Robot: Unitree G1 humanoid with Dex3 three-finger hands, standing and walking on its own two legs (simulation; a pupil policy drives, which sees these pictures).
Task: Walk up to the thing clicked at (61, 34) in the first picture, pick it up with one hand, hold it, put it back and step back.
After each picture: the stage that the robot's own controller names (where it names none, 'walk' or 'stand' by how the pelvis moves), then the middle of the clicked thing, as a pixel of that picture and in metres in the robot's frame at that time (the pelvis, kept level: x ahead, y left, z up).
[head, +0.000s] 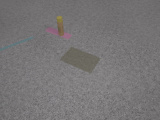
stand; (60, 26) +1.62 +0.24 -0.65
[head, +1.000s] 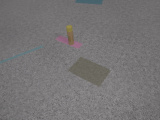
walk; (70, 35) +1.50 +0.24 -0.65
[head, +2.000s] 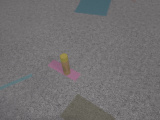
walk; (65, 64) +0.96 +0.22 -0.65
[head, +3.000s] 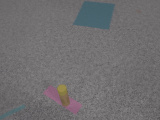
walk; (64, 96) +0.62 +0.20 -0.64
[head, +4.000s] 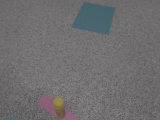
stand; (59, 108) +0.50 +0.16 -0.63
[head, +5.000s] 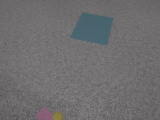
stand; out of the picture +0.44 +0.16 -0.65
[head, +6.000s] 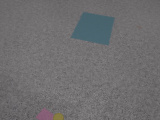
stand; out of the picture +0.42 +0.15 -0.65
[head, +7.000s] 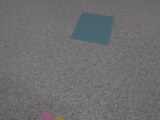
stand; out of the picture +0.41 +0.16 -0.66
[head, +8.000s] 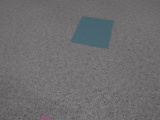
stand; out of the picture +0.39 +0.17 -0.66
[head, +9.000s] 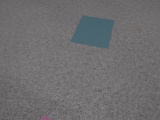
stand; out of the picture +0.38 +0.17 -0.66
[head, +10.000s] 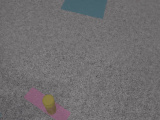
go down; (50, 105) +0.42 +0.16 -0.58
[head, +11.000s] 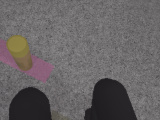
go down; (22, 55) +0.48 +0.20 -0.25
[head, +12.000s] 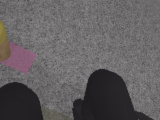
close in; out of the picture +0.47 +0.22 -0.21
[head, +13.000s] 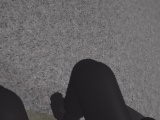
close; out of the picture +0.47 +0.25 -0.16
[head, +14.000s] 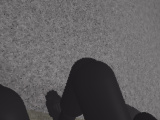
lift; out of the picture +0.45 +0.25 -0.17
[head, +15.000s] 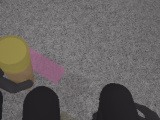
lift; (19, 69) +0.35 +0.20 -0.02
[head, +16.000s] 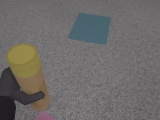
hold; (32, 82) +0.32 +0.15 +0.10
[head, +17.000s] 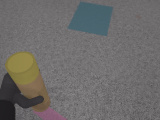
hold; (32, 86) +0.32 +0.16 +0.05
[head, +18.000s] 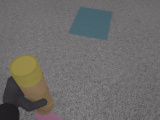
crouch; (36, 89) +0.31 +0.15 +0.05
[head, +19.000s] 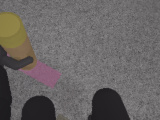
crouch; (19, 48) +0.44 +0.17 -0.04
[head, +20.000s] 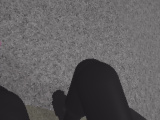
lower; out of the picture +0.44 +0.25 -0.17
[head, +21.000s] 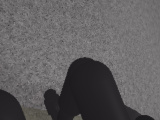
lower; out of the picture +0.45 +0.27 -0.17
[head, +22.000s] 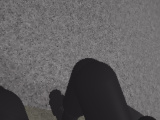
lower; out of the picture +0.45 +0.27 -0.16
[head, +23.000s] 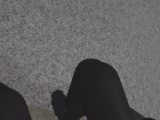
lower; out of the picture +0.44 +0.26 -0.16
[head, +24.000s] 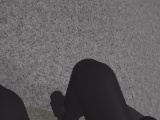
loosen; out of the picture +0.44 +0.25 -0.16
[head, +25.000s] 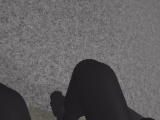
open; out of the picture +0.44 +0.24 -0.17
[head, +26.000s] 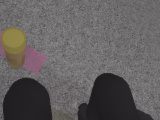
stand; (15, 51) +0.45 +0.21 -0.21
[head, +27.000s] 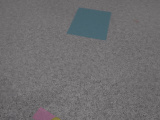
stand; out of the picture +0.38 +0.14 -0.58
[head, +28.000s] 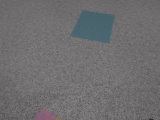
stand; out of the picture +0.38 +0.15 -0.60
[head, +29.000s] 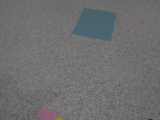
stand; out of the picture +0.38 +0.15 -0.60
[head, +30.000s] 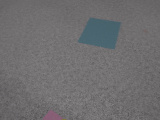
stand; out of the picture +0.41 +0.15 -0.65
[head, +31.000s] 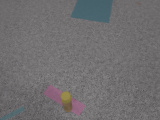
walk; (67, 102) +0.49 +0.13 -0.64
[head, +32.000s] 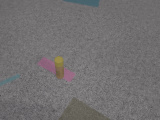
walk; (59, 68) +0.77 +0.13 -0.63
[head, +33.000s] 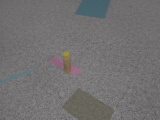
stand; (66, 62) +1.04 +0.17 -0.64
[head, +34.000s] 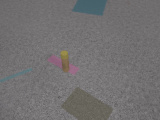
stand; (65, 61) +1.02 +0.16 -0.66
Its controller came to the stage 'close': yes
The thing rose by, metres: 0.70
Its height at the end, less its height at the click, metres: +0.00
